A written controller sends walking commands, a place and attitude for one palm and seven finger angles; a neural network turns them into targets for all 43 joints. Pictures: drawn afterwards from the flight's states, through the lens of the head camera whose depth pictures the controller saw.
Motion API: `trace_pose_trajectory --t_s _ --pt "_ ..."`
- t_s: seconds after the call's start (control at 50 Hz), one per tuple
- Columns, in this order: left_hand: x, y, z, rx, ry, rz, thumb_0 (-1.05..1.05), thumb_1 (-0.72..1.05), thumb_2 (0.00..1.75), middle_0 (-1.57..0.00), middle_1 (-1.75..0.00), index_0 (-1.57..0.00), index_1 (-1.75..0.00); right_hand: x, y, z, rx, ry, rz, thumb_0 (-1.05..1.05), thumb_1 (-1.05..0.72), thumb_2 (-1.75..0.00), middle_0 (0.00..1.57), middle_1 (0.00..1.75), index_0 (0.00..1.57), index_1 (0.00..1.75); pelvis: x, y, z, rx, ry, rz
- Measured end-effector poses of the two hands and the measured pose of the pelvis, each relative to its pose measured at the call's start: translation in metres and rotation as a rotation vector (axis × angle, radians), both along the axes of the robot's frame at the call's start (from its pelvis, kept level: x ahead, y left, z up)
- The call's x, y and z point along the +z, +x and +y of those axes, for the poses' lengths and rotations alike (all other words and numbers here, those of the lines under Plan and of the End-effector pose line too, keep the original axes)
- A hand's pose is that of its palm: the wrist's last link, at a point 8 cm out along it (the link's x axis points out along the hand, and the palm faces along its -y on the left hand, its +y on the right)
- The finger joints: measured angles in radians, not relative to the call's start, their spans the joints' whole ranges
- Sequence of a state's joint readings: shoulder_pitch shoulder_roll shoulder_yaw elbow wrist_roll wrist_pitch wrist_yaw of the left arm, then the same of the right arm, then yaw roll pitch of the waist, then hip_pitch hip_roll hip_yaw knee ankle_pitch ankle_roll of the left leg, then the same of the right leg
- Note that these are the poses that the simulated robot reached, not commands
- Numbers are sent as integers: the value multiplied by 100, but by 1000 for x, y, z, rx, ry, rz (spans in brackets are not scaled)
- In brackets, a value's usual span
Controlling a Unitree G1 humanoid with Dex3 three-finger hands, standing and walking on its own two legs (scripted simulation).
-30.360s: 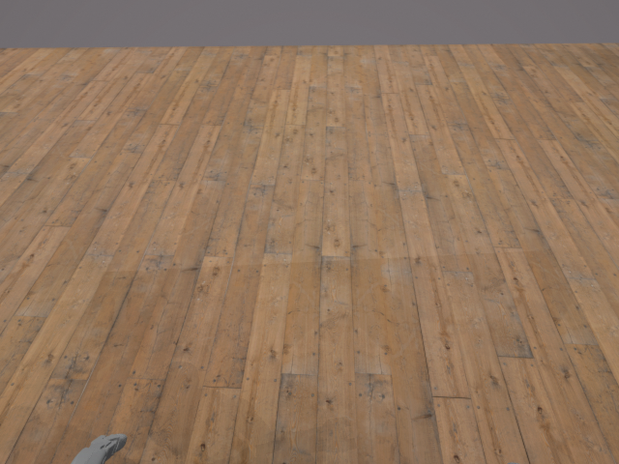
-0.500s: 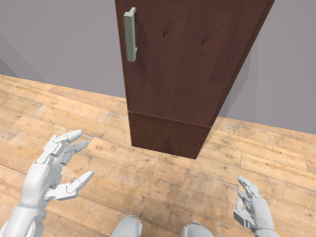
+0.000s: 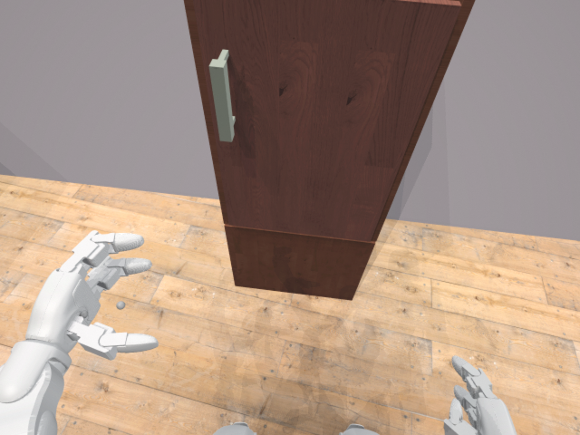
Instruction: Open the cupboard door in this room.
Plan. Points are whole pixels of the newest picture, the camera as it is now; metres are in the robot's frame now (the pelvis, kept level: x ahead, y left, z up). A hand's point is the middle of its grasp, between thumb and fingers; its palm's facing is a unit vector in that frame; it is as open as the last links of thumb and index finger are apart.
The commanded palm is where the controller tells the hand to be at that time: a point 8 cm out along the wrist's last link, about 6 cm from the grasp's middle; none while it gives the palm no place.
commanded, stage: raise the hand with hooked fingers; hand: left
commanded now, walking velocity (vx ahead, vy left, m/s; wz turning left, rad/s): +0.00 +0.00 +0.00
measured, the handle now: (225, 97) +0.64 +0.16 +0.11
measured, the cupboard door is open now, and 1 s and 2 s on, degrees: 0 0 0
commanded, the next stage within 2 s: move the hooked fingers beside the handle in 0.98 s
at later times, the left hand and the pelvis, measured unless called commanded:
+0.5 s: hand (89, 227) +0.32 +0.26 +0.14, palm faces +0.00 -1.00 -0.06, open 14.0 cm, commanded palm +0.29 +0.30 +0.13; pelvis +0.03 -0.02 +0.02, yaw +0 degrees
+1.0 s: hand (98, 236) +0.31 +0.25 +0.13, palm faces -0.02 -1.00 -0.04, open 14.0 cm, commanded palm +0.28 +0.29 +0.13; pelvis +0.01 -0.02 +0.03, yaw -1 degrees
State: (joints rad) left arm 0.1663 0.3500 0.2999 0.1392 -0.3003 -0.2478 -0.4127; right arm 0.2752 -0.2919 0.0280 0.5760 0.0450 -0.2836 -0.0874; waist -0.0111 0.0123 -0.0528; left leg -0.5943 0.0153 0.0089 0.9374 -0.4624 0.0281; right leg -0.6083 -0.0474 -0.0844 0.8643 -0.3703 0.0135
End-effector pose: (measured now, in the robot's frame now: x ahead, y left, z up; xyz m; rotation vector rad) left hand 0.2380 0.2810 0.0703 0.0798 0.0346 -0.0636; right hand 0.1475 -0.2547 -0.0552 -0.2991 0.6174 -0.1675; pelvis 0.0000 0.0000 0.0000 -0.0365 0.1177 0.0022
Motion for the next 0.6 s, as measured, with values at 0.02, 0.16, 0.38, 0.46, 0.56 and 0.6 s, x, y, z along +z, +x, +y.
trace_pose_trajectory --t_s 0.02,0.16,0.38,0.46,0.56,0.6 --pt "4 3 2 5 -1 -8 0 -23 42 -29 -103 -28 -103 4 5 1 2 1 -16 1 -91 -90 20 30 20 30 1 2 0 0 0 -4" --pt "38 20 19 63 4 -79 -1 -39 35 -30 -113 -30 -113 17 33 13 48 39 -68 1 -91 -90 20 30 20 30 11 15 -5 2 0 -21" --pt "49 41 28 57 -13 -19 -1 -49 31 -30 -119 -30 -119 7 37 11 57 57 11 1 -91 -90 21 30 20 30 19 23 -12 1 7 -27" --pt "63 52 31 60 -14 -70 -1 -50 30 -31 -120 -30 -120 6 29 2 37 49 45 1 -91 -90 21 30 20 30 21 25 -16 0 9 -31" --pt "70 66 32 40 -31 -50 -1 -50 30 -30 -120 -30 -120 5 19 -10 1 43 67 1 -91 -90 20 30 20 30 24 26 -19 -5 14 -32" --pt "68 68 28 23 -34 -28 -1 -50 30 -30 -120 -30 -120 6 16 -14 -9 42 68 1 -91 -90 20 30 20 30 24 25 -19 -10 17 -31"
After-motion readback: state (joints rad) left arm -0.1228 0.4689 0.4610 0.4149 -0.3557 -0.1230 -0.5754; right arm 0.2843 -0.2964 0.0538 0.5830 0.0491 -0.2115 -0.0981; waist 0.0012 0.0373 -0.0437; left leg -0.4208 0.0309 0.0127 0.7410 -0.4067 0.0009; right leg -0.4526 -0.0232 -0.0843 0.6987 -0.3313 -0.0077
